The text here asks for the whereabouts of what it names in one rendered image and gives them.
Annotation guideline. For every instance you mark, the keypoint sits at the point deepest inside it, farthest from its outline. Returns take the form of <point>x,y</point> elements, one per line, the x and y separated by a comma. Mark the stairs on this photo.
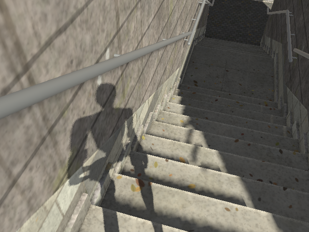
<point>211,162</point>
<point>233,46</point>

